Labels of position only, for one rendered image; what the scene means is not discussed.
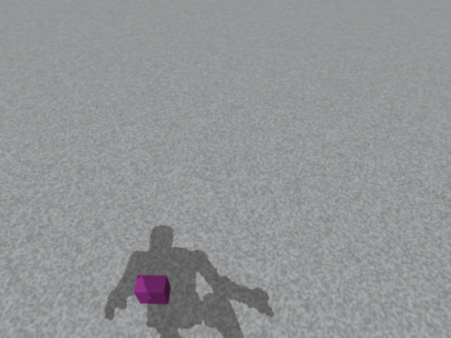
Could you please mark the carton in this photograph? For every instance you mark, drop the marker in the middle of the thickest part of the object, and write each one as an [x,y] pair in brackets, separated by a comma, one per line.
[154,289]

